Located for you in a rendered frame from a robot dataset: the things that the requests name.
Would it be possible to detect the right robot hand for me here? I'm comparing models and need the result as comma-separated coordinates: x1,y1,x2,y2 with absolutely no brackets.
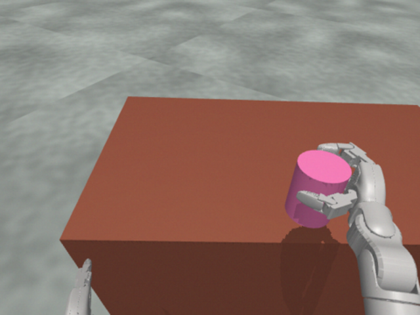
296,142,386,219

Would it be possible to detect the right robot arm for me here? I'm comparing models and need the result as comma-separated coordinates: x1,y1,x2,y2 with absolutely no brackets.
346,201,420,315

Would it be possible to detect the can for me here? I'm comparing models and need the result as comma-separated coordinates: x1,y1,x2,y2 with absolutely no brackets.
285,150,352,228

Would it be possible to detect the left robot hand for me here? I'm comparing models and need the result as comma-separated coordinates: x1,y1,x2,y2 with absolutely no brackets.
64,259,92,315

